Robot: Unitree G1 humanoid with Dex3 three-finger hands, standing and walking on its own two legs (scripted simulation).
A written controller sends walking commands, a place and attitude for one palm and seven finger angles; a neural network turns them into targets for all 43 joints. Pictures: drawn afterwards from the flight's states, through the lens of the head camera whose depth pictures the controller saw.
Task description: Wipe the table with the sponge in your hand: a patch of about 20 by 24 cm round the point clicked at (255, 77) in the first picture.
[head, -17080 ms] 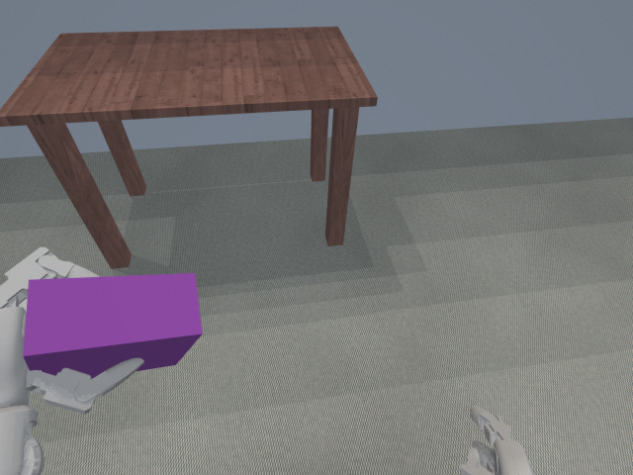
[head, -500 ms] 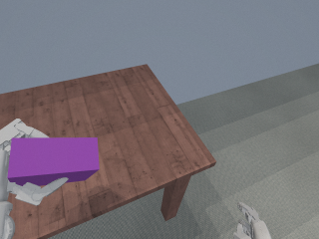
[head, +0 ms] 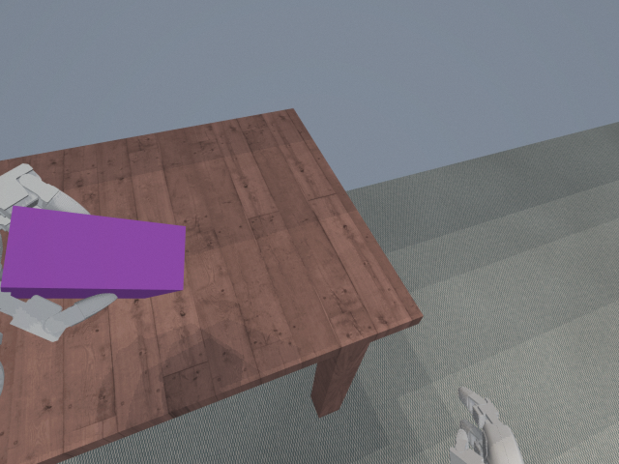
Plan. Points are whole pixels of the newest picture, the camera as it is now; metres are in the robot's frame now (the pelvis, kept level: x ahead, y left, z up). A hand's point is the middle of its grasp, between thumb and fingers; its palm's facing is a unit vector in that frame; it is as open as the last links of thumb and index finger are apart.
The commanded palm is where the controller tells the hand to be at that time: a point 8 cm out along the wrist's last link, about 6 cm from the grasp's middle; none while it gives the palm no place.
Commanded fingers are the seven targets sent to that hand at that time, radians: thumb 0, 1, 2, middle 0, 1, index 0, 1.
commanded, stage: come to a stop and stand still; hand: left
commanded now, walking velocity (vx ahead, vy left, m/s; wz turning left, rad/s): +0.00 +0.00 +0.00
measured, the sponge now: (119, 263) +0.26 +0.23 +0.15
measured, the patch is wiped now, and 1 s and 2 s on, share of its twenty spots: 0.00 0.00 0.00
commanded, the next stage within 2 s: look again from close up in 1.46 s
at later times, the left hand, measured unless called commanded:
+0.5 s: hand (40, 265) +0.24 +0.28 +0.17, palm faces +0.34 -0.83 -0.45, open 10.1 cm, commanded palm +0.18 +0.31 +0.18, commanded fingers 0.00 0.10 1.30 -1.20 -1.60 -1.20 -1.60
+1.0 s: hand out of the picture +0.17 +0.28 +0.16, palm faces +0.35 -0.84 -0.41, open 10.1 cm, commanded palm +0.11 +0.31 +0.18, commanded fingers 0.00 0.10 1.30 -1.20 -1.60 -1.20 -1.60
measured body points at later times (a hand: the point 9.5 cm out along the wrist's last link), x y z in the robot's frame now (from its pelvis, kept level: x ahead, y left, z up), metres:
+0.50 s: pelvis +0.02 +0.03 +0.00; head +0.08 +0.06 +0.44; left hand +0.22 +0.32 +0.20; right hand +0.21 -0.21 -0.07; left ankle +0.02 +0.09 -0.74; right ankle +0.00 -0.11 -0.74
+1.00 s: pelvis -0.04 +0.02 +0.00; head -0.01 +0.05 +0.44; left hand +0.14 +0.32 +0.19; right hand +0.14 -0.19 -0.08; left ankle +0.02 +0.09 -0.74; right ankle +0.00 -0.11 -0.74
